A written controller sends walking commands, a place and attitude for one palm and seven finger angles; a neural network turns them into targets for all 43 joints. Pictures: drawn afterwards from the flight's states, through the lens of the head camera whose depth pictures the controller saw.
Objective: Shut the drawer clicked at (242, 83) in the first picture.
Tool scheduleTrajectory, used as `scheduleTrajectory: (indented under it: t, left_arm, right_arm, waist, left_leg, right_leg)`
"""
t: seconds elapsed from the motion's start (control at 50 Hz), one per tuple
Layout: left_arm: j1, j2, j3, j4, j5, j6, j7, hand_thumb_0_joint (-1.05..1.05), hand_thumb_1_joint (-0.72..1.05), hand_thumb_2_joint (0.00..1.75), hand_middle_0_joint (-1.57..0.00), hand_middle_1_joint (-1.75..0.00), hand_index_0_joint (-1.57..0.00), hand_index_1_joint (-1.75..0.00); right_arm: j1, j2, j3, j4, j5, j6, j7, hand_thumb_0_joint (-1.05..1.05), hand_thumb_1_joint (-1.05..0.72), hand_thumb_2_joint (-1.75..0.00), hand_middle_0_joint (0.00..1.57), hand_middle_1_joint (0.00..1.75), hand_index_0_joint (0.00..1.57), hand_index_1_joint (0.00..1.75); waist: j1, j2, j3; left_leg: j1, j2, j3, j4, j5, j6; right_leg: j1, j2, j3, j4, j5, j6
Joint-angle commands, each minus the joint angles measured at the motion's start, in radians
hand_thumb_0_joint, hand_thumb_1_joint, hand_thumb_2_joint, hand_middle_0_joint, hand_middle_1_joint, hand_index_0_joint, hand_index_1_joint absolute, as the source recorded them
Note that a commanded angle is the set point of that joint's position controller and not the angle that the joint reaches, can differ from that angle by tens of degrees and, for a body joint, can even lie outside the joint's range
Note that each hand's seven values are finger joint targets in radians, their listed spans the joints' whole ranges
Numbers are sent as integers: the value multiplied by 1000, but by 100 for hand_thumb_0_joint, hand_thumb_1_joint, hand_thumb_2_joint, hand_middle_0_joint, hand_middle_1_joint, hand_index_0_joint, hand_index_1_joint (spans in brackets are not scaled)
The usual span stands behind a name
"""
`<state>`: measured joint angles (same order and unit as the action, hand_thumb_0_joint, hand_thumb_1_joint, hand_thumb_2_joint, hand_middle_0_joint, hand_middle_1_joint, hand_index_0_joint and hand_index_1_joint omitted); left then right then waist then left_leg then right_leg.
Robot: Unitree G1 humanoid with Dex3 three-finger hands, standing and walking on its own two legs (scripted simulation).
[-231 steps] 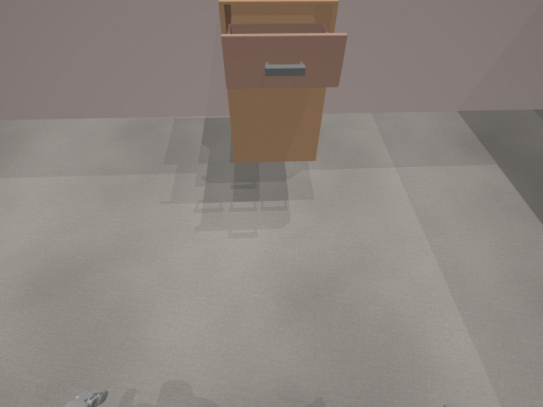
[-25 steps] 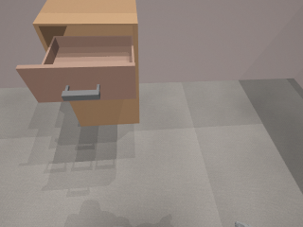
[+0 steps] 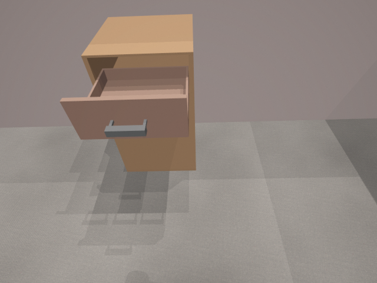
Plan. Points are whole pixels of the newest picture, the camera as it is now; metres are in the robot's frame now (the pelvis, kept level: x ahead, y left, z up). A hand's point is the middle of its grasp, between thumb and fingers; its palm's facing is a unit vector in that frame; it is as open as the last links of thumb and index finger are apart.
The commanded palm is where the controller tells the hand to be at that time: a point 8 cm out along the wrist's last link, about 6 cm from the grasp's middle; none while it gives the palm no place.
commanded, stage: take the last steps up to it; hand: left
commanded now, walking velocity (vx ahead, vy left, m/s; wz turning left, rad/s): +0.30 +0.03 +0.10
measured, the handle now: (127, 126) +0.60 +0.25 -0.05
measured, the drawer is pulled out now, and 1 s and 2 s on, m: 0.30 0.30 0.30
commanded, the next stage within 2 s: come to a stop and stand still in 0.92 s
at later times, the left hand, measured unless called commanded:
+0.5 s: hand out of the picture -0.02 +0.21 -0.18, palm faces +0.16 -0.98 -0.13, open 7.4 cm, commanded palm none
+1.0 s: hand (130, 207) +0.35 +0.21 -0.15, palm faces +0.00 -0.98 -0.22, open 7.3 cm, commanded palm none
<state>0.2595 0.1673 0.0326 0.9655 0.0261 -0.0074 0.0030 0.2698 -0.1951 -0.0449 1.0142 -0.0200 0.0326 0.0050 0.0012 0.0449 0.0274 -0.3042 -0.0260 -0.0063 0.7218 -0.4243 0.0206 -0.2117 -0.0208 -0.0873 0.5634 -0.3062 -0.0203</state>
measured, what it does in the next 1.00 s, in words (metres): walks ahead: left foot, then right foot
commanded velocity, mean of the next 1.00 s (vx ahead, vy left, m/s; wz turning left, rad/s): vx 0.25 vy -0.01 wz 0.00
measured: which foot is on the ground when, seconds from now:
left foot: up 0.00-0.42, down 0.44-0.92, up 0.94-1.00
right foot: down 0.00-0.44, up 0.46-0.90, down 0.92-1.00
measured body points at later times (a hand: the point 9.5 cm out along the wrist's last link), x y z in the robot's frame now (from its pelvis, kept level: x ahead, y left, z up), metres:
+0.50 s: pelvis +0.11 +0.06 -0.01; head +0.12 +0.08 +0.44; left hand -0.02 +0.26 -0.16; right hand +0.21 -0.16 -0.14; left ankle +0.15 +0.17 -0.73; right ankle +0.01 -0.08 -0.69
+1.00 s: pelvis +0.25 +0.03 +0.00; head +0.27 +0.01 +0.45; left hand +0.35 +0.26 -0.14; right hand +0.18 -0.18 -0.17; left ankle +0.17 +0.16 -0.68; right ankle +0.31 -0.06 -0.73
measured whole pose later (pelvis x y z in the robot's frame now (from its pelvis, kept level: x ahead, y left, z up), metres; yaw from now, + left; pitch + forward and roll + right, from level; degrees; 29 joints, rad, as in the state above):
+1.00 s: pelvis +0.25 +0.03 +0.00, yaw +0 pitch -2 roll +1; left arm 0.14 0.16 0.04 0.99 0.02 -0.06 -0.01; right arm 0.38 -0.14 -0.04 1.15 -0.02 -0.01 0.00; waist -0.04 0.03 0.08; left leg -0.25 0.06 0.09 0.92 -0.51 0.00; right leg -0.33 -0.04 -0.14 0.58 -0.22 -0.06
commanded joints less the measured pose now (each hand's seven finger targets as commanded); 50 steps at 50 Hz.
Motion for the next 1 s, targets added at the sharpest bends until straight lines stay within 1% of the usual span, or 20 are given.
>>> scheduleTrajectory:
  t: [0.0, 0.04, 0.08, 0.2, 0.3, 0.32, 0.36, 0.38, 0.42, 0.44, 0.46, 0.5, 0.58, 0.8, 0.86, 0.88, 0.9, 0.92, 0.96, 0.98]
  left_arm:
    - [134, 175, 43, -4, -2, -39, 25, 0, 90, 90, -20, -30, -20, -30]
    - [100, 129, 30, -6, -5, -53, 22, 0, 90, 90, -20, -30, -20, -30]
    - [141, 106, 24, 17, -6, -64, 22, 0, 90, 90, -20, -30, -20, -30]
    - [245, 106, 26, 92, 0, -75, 20, 0, 90, 90, -20, -30, -20, -30]
    - [280, 112, 28, 143, 5, -66, 21, 0, 90, 90, -20, -30, -20, -30]
    - [281, 114, 30, 146, 5, -62, 22, 0, 90, 90, -20, -30, -20, -30]
    - [248, 117, 35, 149, 0, -55, 22, 0, 90, 90, -20, -30, -20, -30]
    - [241, 93, 31, 147, -2, -52, 21, 0, 90, 90, -20, -30, -20, -30]
    - [247, 17, 17, 104, -10, -51, 12, 0, 90, 90, -20, -30, -20, -30]
    - [186, 37, 20, 82, -5, -50, 14, 0, 90, 90, -20, -30, -20, -30]
    - [141, 31, 19, 76, -5, -45, 13, 0, 90, 90, -20, -30, -20, -30]
    - [98, 30, 28, 88, 2, -37, -3, 0, 90, 90, -20, -30, -20, -30]
    - [148, -2, 26, 95, 5, -10, -9, 0, 90, 90, -20, -30, -20, -30]
    - [-114, 36, 30, -24, 1, -6, -14, 0, 90, 90, -20, -30, -20, -30]
    - [6, 64, 39, 19, 2, -24, -10, 0, 90, 90, -20, -30, -20, -30]
    - [111, 115, 49, 54, 5, -38, -5, 0, 90, 90, -20, -30, -20, -30]
    - [204, 215, 67, 82, 5, -50, 5, 0, 90, 90, -20, -30, -20, -30]
    - [252, 244, 67, 87, -15, -50, 8, 0, 90, 90, -20, -30, -20, -30]
    - [122, 181, 57, 67, -14, -48, 19, 0, 90, 90, -20, -30, -20, -30]
    - [66, 148, 47, 54, -13, -48, 23, 0, 90, 90, -20, -30, -20, -30]
  right_arm:
    - [-92, -104, -42, -92, -9, -27, 17, 0, -90, -90, 20, 30, 20, 30]
    - [-15, -63, -40, -46, -10, -22, 24, 0, -90, -90, 20, 30, 20, 30]
    - [-3, -41, -37, -31, -8, -26, 25, 0, -90, -90, 20, 30, 20, 30]
    - [-92, -26, -31, -51, -3, -38, 28, 0, -90, -90, 20, 30, 20, 30]
    - [-167, 6, -14, -64, 1, -60, 33, 0, -90, -90, 20, 30, 20, 30]
    - [-159, 6, -13, -62, 3, -65, 31, 0, -90, -90, 20, 30, 20, 30]
    - [-52, -10, -16, -26, 0, -78, 21, 0, -90, -90, 20, 30, 20, 30]
    - [69, -47, -23, 13, -3, -88, 9, 0, -90, -90, 20, 30, 20, 30]
    - [302, -228, -60, 66, -6, -93, -17, 0, -90, -90, 20, 30, 20, 30]
    - [272, -209, -56, 64, -2, -86, -23, 0, -90, -90, 20, 30, 20, 30]
    - [217, -191, -52, 47, -2, -88, -29, 0, -90, -90, 20, 30, 20, 30]
    - [102, -80, -25, 24, 0, -97, -28, 0, -90, -90, 20, 30, 20, 30]
    - [64, -43, -17, 8, 2, -117, -30, 0, -90, -90, 20, 30, 20, 30]
    - [123, -93, -34, 48, -12, -93, -25, 0, -90, -90, 20, 30, 20, 30]
    - [119, -80, -28, 63, -9, -84, -24, 0, -90, -90, 20, 30, 20, 30]
    - [125, -54, -20, 66, 0, -90, -21, 0, -90, -90, 20, 30, 20, 30]
    - [163, 8, -7, 50, 9, -93, -14, 0, -90, -90, 20, 30, 20, 30]
    - [126, -36, -5, 30, 11, -80, -18, 0, -90, -90, 20, 30, 20, 30]
    - [78, -29, -17, 32, 8, -73, -21, 0, -90, -90, 20, 30, 20, 30]
    - [66, -16, -14, 42, 5, -68, -18, 0, -90, -90, 20, 30, 20, 30]
  waist:
    - [35, -196, 156]
    - [-3, -140, 133]
    - [3, -151, 114]
    - [37, -163, 118]
    - [62, -222, 116]
    - [60, -215, 100]
    - [3, -190, 65]
    - [-49, -101, 14]
    - [-109, 259, -148]
    - [-110, 159, -118]
    - [-96, 162, -69]
    - [-46, 68, 79]
    - [18, 56, 64]
    - [-24, 43, 102]
    - [29, -24, 31]
    - [75, -112, -34]
    - [84, -346, -122]
    - [104, -325, -167]
    - [63, -192, -89]
    - [39, -125, -55]
  left_leg:
    - [-379, 80, -49, 368, 52, 0]
    - [-321, 95, -12, 382, 177, -22]
    - [-305, 101, 12, 354, 227, -34]
    - [-346, 130, 56, 186, 226, -44]
    - [-205, 98, 116, -31, 161, -19]
    - [-155, 87, 125, -67, 152, -11]
    - [51, 59, 156, -198, 205, 0]
    - [234, 66, 136, -270, 204, 9]
    - [525, 456, -371, -441, 226, 143]
    - [447, 478, -374, -470, 125, 185]
    - [359, 477, -372, -491, 79, 196]
    - [157, 393, -211, -544, 105, 155]
    - [81, 319, -30, -567, 310, 142]
    - [168, 329, 0, -504, 353, 151]
    - [112, 263, 51, -308, 358, 89]
    - [18, 199, 108, -122, 303, 47]
    - [-197, 75, 195, 136, -6, -7]
    - [-213, 61, 105, 323, -210, -14]
    - [-256, 116, 28, 458, -99, -12]
    - [-238, 140, 17, 441, -27, -20]
  right_leg:
    - [17, -367, 472, -495, -415, -112]
    - [0, -284, 262, -456, -194, -76]
    - [34, -251, 183, -448, -55, -73]
    - [133, -274, 156, -442, 42, -113]
    - [123, -270, 115, -370, 179, -110]
    - [119, -268, 118, -343, 202, -110]
    - [46, -229, 74, -235, 203, -82]
    - [-19, -184, 37, -63, 240, -62]
    - [-355, -4, -43, 456, -274, 10]
    - [-401, -33, 30, 582, -279, -11]
    - [-444, -62, 51, 669, -225, -8]
    - [-412, -117, 73, 645, -72, 2]
    - [-323, -120, 50, 507, 38, 29]
    - [-250, -81, -4, 111, 64, 32]
    - [16, -26, -44, -66, 143, 17]
    - [201, -100, 55, -116, 196, -11]
    - [400, -343, 355, -195, 342, -107]
    - [353, -417, 464, -274, 405, -190]
    - [234, -388, 387, -298, 349, -213]
    - [155, -340, 295, -300, 350, -191]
